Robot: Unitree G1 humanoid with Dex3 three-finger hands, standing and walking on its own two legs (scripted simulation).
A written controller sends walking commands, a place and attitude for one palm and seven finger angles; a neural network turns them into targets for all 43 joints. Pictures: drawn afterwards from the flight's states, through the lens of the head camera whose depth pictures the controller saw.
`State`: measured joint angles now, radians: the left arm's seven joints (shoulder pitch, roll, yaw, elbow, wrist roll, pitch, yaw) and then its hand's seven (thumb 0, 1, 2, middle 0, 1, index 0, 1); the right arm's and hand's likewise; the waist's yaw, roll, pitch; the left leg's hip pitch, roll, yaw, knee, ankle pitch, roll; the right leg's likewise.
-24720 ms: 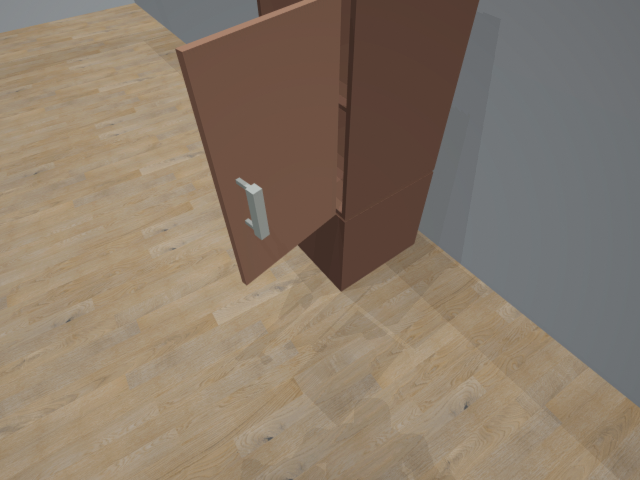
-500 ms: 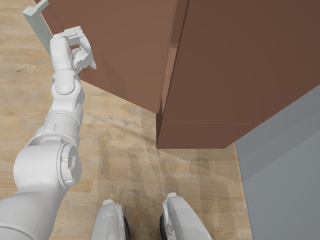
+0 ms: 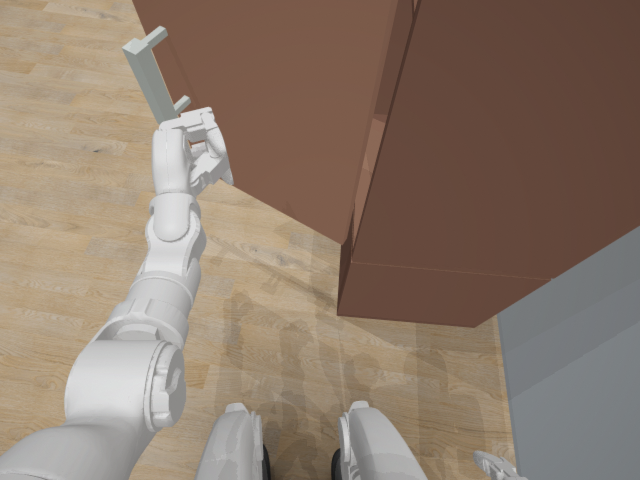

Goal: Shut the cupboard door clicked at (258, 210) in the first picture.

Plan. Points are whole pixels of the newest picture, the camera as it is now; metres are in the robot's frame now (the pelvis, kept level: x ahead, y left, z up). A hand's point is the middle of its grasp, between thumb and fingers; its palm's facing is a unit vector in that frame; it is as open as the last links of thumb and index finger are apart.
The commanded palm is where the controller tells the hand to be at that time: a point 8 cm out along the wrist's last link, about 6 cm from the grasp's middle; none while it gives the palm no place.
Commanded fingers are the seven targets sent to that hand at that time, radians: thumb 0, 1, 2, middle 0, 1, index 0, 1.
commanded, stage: draw the hand back to the body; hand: left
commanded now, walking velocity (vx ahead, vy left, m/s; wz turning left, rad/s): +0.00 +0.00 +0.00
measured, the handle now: (163, 79) +0.66 +0.18 +0.04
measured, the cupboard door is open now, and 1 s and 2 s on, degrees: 64 64 64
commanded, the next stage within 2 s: step back with the hand held close in 1.50 s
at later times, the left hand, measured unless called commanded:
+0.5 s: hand (105, 224) +0.36 +0.16 +0.16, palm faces -0.01 -0.99 -0.12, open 3.1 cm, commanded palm +0.32 +0.22 +0.17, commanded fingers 0.00 0.90 0.90 -1.02 -1.20 -1.02 -1.20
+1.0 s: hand out of the picture +0.25 +0.28 +0.25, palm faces +0.35 -0.86 -0.38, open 5.2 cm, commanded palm +0.20 +0.32 +0.28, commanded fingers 0.00 0.90 0.90 -0.34 -0.45 -0.34 -0.45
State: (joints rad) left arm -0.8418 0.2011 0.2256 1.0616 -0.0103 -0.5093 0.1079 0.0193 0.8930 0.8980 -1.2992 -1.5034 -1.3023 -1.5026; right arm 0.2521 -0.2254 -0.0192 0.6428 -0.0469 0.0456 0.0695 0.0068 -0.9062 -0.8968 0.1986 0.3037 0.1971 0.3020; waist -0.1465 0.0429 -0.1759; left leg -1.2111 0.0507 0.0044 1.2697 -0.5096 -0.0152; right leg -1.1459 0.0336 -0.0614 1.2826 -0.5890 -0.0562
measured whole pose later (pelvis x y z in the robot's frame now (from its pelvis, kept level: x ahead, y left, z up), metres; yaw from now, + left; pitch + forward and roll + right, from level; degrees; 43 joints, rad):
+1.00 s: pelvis +0.04 +0.03 +0.12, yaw +1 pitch -2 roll +0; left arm 0.38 0.36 0.22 -0.31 -0.08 0.02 0.09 0.02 0.89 0.90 -0.60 -0.74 -0.61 -0.74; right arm 0.16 -0.20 0.07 0.58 0.03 0.00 -0.07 0.01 -0.90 -0.90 0.20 0.30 0.20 0.30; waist 0.05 0.06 0.00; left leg -0.16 -0.01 0.03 0.45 -0.25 0.03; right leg -0.08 -0.01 -0.03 0.41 -0.29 0.00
